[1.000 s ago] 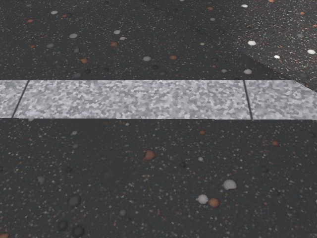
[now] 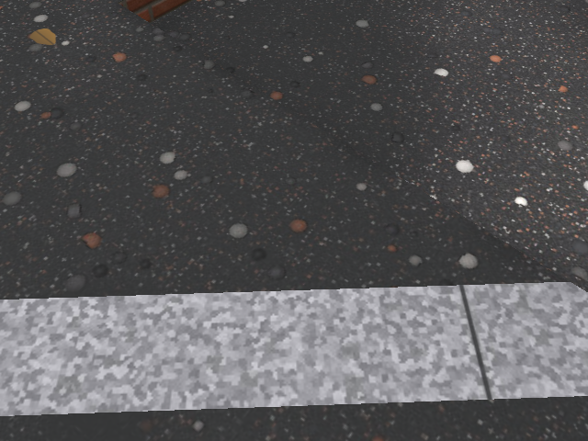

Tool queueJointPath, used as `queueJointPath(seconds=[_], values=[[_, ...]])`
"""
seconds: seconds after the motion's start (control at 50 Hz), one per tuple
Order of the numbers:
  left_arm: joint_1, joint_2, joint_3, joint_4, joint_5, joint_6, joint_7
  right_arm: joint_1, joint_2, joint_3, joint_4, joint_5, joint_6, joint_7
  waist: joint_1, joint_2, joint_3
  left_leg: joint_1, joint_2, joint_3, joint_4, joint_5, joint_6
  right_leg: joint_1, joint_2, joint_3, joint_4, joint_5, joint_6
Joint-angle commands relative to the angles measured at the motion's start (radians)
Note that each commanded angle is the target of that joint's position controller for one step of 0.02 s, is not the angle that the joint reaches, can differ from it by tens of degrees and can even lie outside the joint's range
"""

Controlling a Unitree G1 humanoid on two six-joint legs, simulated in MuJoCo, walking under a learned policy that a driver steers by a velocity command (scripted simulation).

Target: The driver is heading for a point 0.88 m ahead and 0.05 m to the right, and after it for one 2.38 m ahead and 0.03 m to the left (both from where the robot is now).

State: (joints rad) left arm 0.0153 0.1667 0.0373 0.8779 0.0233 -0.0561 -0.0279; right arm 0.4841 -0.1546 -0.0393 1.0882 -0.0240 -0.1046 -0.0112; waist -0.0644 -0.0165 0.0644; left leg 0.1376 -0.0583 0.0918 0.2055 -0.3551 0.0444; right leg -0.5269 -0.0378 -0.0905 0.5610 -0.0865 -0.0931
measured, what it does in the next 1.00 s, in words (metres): walks ahead: right foot, then left foot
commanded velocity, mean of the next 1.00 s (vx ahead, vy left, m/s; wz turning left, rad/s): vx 0.50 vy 0.00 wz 0.00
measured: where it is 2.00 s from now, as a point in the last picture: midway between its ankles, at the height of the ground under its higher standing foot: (288, 299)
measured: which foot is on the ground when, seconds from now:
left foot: down 0.00-0.06, up 0.08-0.58, down 0.60-1.00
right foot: up 0.00-0.02, down 0.04-0.60, up 0.62-1.00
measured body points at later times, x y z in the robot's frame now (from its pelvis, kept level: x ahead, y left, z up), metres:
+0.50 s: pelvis +0.27 -0.02 +0.01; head +0.30 -0.02 +0.46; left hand +0.18 +0.20 -0.13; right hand +0.44 -0.24 -0.12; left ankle +0.44 +0.10 -0.69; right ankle +0.16 -0.09 -0.73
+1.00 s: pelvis +0.53 +0.02 +0.02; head +0.56 +0.03 +0.46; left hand +0.67 +0.25 -0.12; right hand +0.46 -0.21 -0.13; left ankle +0.46 +0.08 -0.73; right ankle +0.69 -0.13 -0.67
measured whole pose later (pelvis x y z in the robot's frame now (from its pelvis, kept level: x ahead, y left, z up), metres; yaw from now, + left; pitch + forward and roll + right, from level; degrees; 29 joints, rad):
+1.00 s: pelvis +0.53 +0.02 +0.02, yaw +0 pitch +0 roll +1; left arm 0.11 0.20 0.05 0.92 0.03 -0.03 -0.03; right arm 0.46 -0.16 -0.04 1.06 -0.01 -0.10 0.00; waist -0.04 -0.04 0.03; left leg 0.03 -0.09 0.09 0.17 -0.21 0.09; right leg -0.64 -0.11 -0.03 0.78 -0.04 -0.02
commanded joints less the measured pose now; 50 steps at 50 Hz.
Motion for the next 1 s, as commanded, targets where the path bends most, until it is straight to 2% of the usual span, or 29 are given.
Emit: queueJointPath(seconds=[0.02, 0.04, 0.06, 0.08, 0.1, 0.12, 0.14, 0.16, 0.18, 0.22, 0.26, 0.32, 0.36, 0.42, 0.5, 0.54, 0.56, 0.58, 0.6, 0.62, 0.64, 0.66, 0.68, 0.7, 0.74, 0.78, 0.84, 0.9, 1.0], values=[[0.242, 0.108, 0.044, 0.033, 0.005, -0.028, 0.019, 0.004, -0.163, -0.031, -0.021, -0.001, 0.003, -0.009, 0.158, 0.074, -0.091, -0.041, 0.249, -0.048, 0.342, 0.988, 0.104, 0.279, 0.082, -0.039, -0.099, -0.033, -0.057], [0.414, 0.161, 0.063, 0.081, 0.027, -0.038, 0.028, 0.002, -0.142, -0.024, -0.037, 0.009, 0.004, -0.005, 0.215, 0.033, -0.198, -0.218, 0.208, -0.026, 0.584, 0.761, 0.086, 0.540, -0.027, 0.075, -0.101, -0.053, -0.095], [0.527, 0.276, 0.093, 0.090, 0.047, -0.038, 0.031, 0.104, -0.044, -0.003, -0.065, 0.054, 0.006, 0.007, 0.195, -0.186, -0.348, -0.570, 0.043, 0.030, 0.999, 0.199, 0.036, 0.841, -0.343, 0.555, -0.169, -0.167, -0.225], [0.458, 0.259, 0.090, 0.087, 0.011, -0.021, 0.019, 0.079, -0.111, -0.024, -0.058, 0.032, 0.007, 0.009, 0.168, -0.127, -0.359, -0.691, 0.003, -0.119, 1.133, -0.133, 0.050, 0.805, -0.371, 0.764, -0.294, -0.191, -0.239], [0.335, 0.213, 0.075, 0.070, -0.006, -0.018, 0.015, -0.014, -0.122, -0.030, -0.086, 0.021, 0.010, 0.011, 0.119, -0.066, -0.194, -0.756, 0.069, -0.142, 1.143, -0.052, 0.057, 0.657, -0.339, 0.598, -0.305, -0.251, -0.201], [0.270, 0.145, 0.056, 0.059, -0.007, -0.025, 0.010, -0.076, -0.109, -0.025, -0.100, 0.015, 0.005, 0.015, 0.104, -0.008, -0.099, -0.744, 0.106, -0.140, 1.083, 0.023, 0.057, 0.519, -0.297, 0.483, -0.349, -0.194, -0.170], [0.247, 0.110, 0.045, 0.065, -0.006, -0.031, 0.012, -0.093, -0.091, -0.026, -0.099, 0.008, 0.010, 0.018, 0.074, -0.008, -0.051, -0.710, 0.135, -0.134, 1.019, 0.062, 0.055, 0.434, -0.246, 0.392, -0.378, -0.140, -0.131], [0.250, 0.077, 0.034, 0.080, -0.011, -0.037, 0.018, -0.078, -0.078, -0.025, -0.096, -0.007, 0.023, 0.022, 0.046, -0.030, -0.030, -0.662, 0.154, -0.131, 0.968, 0.081, 0.045, 0.369, -0.205, 0.320, -0.399, -0.080, -0.103], [0.274, 0.071, 0.029, 0.092, -0.009, -0.043, 0.022, -0.060, -0.063, -0.024, -0.089, -0.014, 0.037, 0.028, 0.035, -0.041, -0.033, -0.631, 0.157, -0.123, 0.946, 0.093, 0.036, 0.348, -0.188, 0.279, -0.407, -0.029, -0.096], [0.331, 0.098, 0.031, 0.113, -0.012, -0.056, 0.027, -0.083, -0.062, -0.026, -0.098, -0.016, 0.053, 0.036, 0.026, -0.035, -0.027, -0.654, 0.160, -0.102, 0.916, 0.122, 0.020, 0.352, -0.172, 0.232, -0.418, 0.078, -0.103], [0.367, 0.121, 0.033, 0.121, -0.012, -0.059, 0.028, -0.165, -0.071, -0.027, -0.127, -0.015, 0.062, 0.040, 0.033, -0.033, -0.003, -0.728, 0.175, -0.087, 0.861, 0.184, 0.003, 0.371, -0.163, 0.201, -0.442, 0.094, -0.105], [0.429, 0.113, 0.026, 0.132, -0.013, -0.056, 0.028, -0.300, -0.084, -0.026, -0.173, -0.008, 0.066, 0.044, 0.064, -0.038, 0.028, -0.820, 0.184, -0.066, 0.738, 0.276, -0.019, 0.426, -0.151, 0.175, -0.459, 0.145, -0.101], [0.459, 0.110, 0.021, 0.138, -0.014, -0.055, 0.029, -0.374, -0.077, -0.020, -0.198, -0.003, 0.063, 0.045, 0.080, -0.038, 0.037, -0.824, 0.173, -0.049, 0.631, 0.322, -0.026, 0.455, -0.141, 0.151, -0.456, 0.196, -0.094], [0.509, 0.112, 0.018, 0.153, -0.011, -0.057, 0.033, -0.462, -0.065, -0.010, -0.226, 0.002, 0.058, 0.046, 0.106, -0.050, 0.043, -0.800, 0.144, -0.020, 0.500, 0.364, -0.017, 0.514, -0.142, 0.122, -0.441, 0.280, -0.090], [0.543, 0.124, 0.020, 0.176, 0.000, -0.053, 0.042, -0.531, -0.079, -0.009, -0.260, 0.003, 0.047, 0.043, 0.115, -0.056, 0.057, -0.790, 0.119, -0.009, 0.398, 0.309, 0.021, 0.633, -0.182, 0.116, -0.390, 0.389, -0.104], [0.516, 0.137, 0.023, 0.177, 0.004, -0.050, 0.048, -0.499, -0.091, -0.015, -0.259, 0.003, 0.038, 0.039, 0.086, -0.059, 0.042, -0.712, 0.090, 0.002, 0.354, 0.236, 0.054, 0.662, -0.195, 0.100, -0.320, 0.551, -0.093], [0.498, 0.148, 0.027, 0.176, 0.006, -0.049, 0.050, -0.440, -0.103, -0.022, -0.243, 0.003, 0.033, 0.032, 0.057, -0.066, 0.010, -0.624, 0.059, 0.014, 0.336, 0.197, 0.072, 0.663, -0.192, 0.089, -0.246, 0.687, -0.081], [0.483, 0.157, 0.029, 0.176, 0.006, -0.045, 0.049, -0.323, -0.118, -0.033, -0.205, 0.001, 0.027, 0.025, 0.009, -0.061, -0.050, -0.493, 0.025, 0.027, 0.296, 0.191, 0.092, 0.657, -0.176, 0.075, -0.110, 0.770, -0.069], [0.465, 0.152, 0.027, 0.170, -0.001, -0.042, 0.047, -0.152, -0.144, -0.048, -0.147, -0.010, 0.017, 0.016, -0.061, -0.030, -0.141, -0.268, 0.035, 0.012, 0.245, 0.247, 0.119, 0.564, -0.136, 0.044, 0.089, 0.687, -0.048], [0.477, 0.104, 0.012, 0.136, -0.024, -0.043, 0.041, 0.016, -0.233, -0.072, -0.118, -0.036, 0.011, 0.004, -0.101, 0.083, -0.273, 0.017, 0.268, -0.258, 0.231, 0.174, 0.186, 0.313, -0.068, -0.001, 0.406, 0.326, -0.019], [0.585, 0.041, 0.006, 0.132, -0.049, -0.040, 0.032, 0.029, -0.302, -0.089, -0.113, -0.032, 0.019, 0.015, -0.038, 0.268, -0.358, 0.191, 0.501, -0.721, 0.108, 0.183, 0.314, 0.006, 0.122, 0.020, 0.730, -0.447, 0.008], [0.492, 0.121, 0.027, 0.127, -0.022, -0.033, 0.036, -0.074, -0.254, -0.079, -0.126, 0.005, 0.030, 0.023, -0.012, 0.104, -0.266, 0.088, 0.443, -0.684, 0.073, 0.089, 0.275, -0.073, 0.055, 0.147, 0.781, -0.381, -0.011], [0.408, 0.117, 0.028, 0.101, -0.015, -0.038, 0.031, -0.171, -0.189, -0.059, -0.143, 0.012, 0.028, 0.026, 0.015, 0.068, -0.130, -0.063, 0.410, -0.536, 0.042, 0.096, 0.239, -0.096, 0.015, 0.143, 0.743, -0.290, -0.013], [0.375, 0.100, 0.026, 0.097, -0.013, -0.040, 0.027, -0.216, -0.140, -0.045, -0.145, 0.008, 0.022, 0.029, 0.041, 0.036, -0.070, -0.167, 0.361, -0.440, 0.002, 0.162, 0.204, -0.066, -0.019, 0.138, 0.683, -0.230, -0.012], [0.398, 0.072, 0.025, 0.107, 0.011, -0.017, 0.017, -0.212, -0.086, -0.026, -0.121, 0.012, 0.011, 0.019, 0.089, 0.068, -0.039, -0.279, 0.289, -0.308, -0.039, 0.253, 0.156, 0.016, -0.052, 0.128, 0.598, -0.191, 0.008], [0.390, 0.058, 0.025, 0.103, 0.016, 0.002, 0.007, -0.152, -0.104, -0.026, -0.097, 0.014, -0.002, 0.013, 0.100, 0.067, -0.037, -0.293, 0.273, -0.261, -0.055, 0.347, 0.160, 0.022, -0.055, 0.108, 0.566, -0.172, 0.026], [0.273, 0.070, 0.026, 0.063, 0.016, 0.017, 0.000, -0.099, -0.139, -0.029, -0.082, 0.017, -0.007, 0.011, 0.090, 0.064, 0.002, -0.279, 0.260, -0.215, -0.096, 0.352, 0.163, -0.082, -0.079, 0.084, 0.487, -0.084, 0.054], [0.146, 0.083, 0.026, 0.020, 0.008, 0.020, -0.003, -0.042, -0.132, -0.023, -0.073, 0.017, -0.005, 0.011, 0.061, 0.068, 0.029, -0.228, 0.244, -0.184, -0.111, 0.410, 0.154, -0.164, -0.087, 0.064, 0.366, 0.007, 0.074], [-0.005, 0.063, 0.010, -0.031, -0.001, 0.013, -0.003, 0.039, -0.130, -0.016, -0.053, 0.014, -0.006, 0.006, 0.019, 0.081, 0.039, -0.136, 0.235, -0.131, -0.087, 0.549, 0.141, -0.146, -0.050, 0.021, 0.150, 0.094, 0.069]])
